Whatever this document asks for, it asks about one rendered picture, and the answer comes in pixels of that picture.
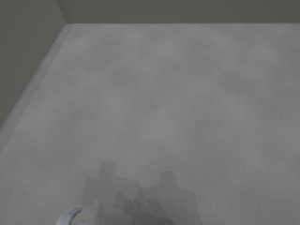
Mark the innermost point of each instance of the robot left hand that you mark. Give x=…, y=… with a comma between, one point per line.
x=70, y=213

